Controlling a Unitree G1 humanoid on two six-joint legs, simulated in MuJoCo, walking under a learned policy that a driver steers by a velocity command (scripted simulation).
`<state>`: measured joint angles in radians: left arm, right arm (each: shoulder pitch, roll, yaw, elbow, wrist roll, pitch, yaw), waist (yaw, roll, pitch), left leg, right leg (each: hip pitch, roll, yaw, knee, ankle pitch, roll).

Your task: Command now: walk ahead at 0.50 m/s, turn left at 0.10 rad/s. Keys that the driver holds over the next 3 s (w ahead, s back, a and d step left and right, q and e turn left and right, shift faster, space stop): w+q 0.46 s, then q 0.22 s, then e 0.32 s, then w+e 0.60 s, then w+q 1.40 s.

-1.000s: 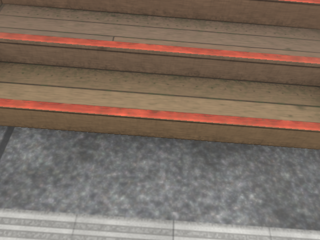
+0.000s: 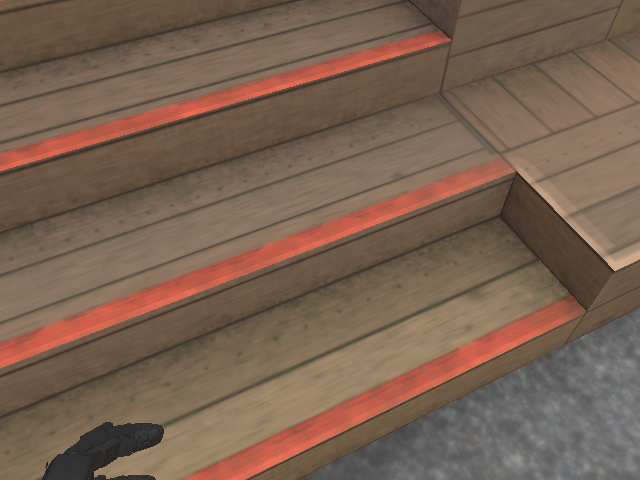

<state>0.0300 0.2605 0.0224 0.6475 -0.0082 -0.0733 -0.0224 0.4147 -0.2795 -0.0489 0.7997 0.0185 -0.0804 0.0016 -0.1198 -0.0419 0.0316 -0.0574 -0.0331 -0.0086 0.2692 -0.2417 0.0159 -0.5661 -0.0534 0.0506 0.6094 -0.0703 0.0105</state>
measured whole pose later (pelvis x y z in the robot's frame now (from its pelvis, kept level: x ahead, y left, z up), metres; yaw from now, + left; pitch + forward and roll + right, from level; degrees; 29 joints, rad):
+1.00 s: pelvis +0.39 +0.16 +0.12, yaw +19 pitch +1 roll -1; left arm 0.15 0.25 0.02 0.74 -0.01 0.02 0.04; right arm 0.28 -0.18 0.01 0.79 -0.03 -0.04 -0.03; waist -0.01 -0.04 0.02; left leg -0.48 0.01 0.15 0.67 -0.21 0.10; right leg -0.83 0.03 0.12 1.58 -0.14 -0.01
